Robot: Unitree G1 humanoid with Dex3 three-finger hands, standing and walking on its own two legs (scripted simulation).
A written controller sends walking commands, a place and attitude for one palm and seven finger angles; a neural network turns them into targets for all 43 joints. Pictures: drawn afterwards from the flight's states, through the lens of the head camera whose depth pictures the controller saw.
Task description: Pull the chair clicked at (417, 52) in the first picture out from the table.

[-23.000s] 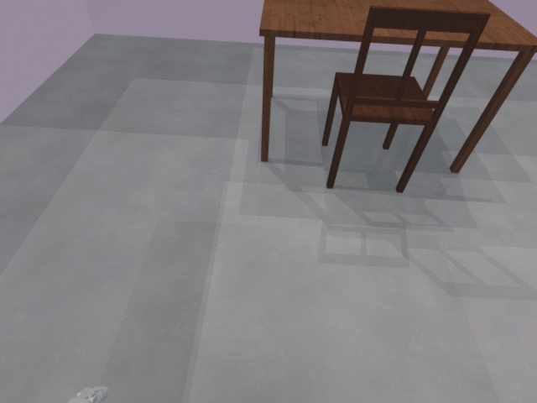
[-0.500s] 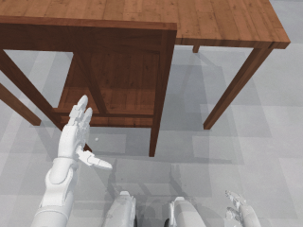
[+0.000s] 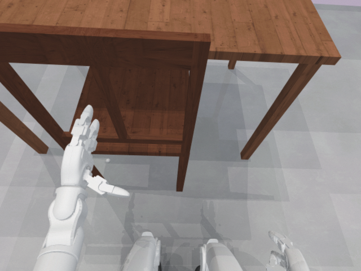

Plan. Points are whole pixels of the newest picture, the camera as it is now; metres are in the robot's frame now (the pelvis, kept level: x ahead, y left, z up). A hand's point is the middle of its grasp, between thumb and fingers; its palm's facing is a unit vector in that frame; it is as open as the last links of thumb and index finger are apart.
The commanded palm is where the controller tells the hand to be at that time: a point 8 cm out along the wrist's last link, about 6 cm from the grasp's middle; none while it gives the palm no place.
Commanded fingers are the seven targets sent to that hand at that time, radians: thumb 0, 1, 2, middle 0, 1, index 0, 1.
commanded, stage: aim the fingers beside a spindle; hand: left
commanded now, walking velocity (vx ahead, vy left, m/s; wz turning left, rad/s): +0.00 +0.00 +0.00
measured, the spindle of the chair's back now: (112, 107) +0.48 +0.18 +0.02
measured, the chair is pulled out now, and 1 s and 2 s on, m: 0.00 0.00 0.00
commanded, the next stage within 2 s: push the fingers through the gap in 0.86 s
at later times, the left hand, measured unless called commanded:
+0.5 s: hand (109, 167) +0.33 +0.17 +0.01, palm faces -0.01 -1.00 -0.01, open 16.9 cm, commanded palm +0.32 +0.21 +0.02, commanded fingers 0.00 -0.50 0.30 -0.06 -0.08 -0.06 -0.08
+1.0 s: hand (111, 159) +0.34 +0.16 +0.02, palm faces +0.02 -1.00 -0.04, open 16.9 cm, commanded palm +0.33 +0.21 +0.02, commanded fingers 0.00 -0.50 0.30 -0.06 -0.08 -0.06 -0.08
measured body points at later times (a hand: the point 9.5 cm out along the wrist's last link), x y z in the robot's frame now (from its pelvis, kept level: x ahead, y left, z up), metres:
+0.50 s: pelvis +0.00 +0.00 +0.00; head +0.11 +0.02 +0.43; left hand +0.32 +0.22 +0.01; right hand +0.14 -0.24 -0.11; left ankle +0.03 +0.10 -0.63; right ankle +0.00 -0.11 -0.63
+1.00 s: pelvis +0.00 +0.00 +0.00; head +0.11 +0.01 +0.43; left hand +0.34 +0.21 +0.02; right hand +0.14 -0.25 -0.11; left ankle +0.03 +0.10 -0.63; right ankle +0.00 -0.11 -0.63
